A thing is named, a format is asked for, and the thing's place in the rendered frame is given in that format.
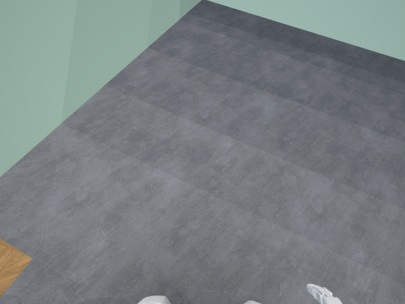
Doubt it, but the cabinet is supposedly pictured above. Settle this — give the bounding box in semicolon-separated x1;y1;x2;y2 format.
0;239;33;297

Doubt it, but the right robot hand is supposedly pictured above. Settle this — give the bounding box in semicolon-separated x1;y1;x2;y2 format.
306;284;342;304

